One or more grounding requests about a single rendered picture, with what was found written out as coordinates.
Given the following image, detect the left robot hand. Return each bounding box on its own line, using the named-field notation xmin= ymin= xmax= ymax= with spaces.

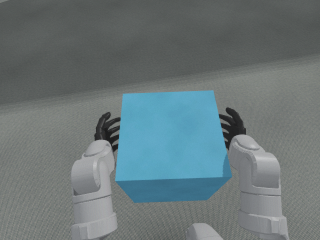
xmin=94 ymin=112 xmax=121 ymax=152

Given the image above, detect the right robot hand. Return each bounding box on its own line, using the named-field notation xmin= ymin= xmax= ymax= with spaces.
xmin=218 ymin=107 xmax=246 ymax=150

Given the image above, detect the left robot forearm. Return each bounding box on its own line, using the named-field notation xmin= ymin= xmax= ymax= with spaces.
xmin=70 ymin=139 xmax=118 ymax=240

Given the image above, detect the right robot thigh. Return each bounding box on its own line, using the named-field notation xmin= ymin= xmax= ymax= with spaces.
xmin=185 ymin=223 xmax=223 ymax=240

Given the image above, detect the right robot forearm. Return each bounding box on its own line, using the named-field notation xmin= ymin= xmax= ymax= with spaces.
xmin=228 ymin=134 xmax=289 ymax=240

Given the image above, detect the carton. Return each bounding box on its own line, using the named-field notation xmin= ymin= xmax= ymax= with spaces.
xmin=115 ymin=90 xmax=232 ymax=203

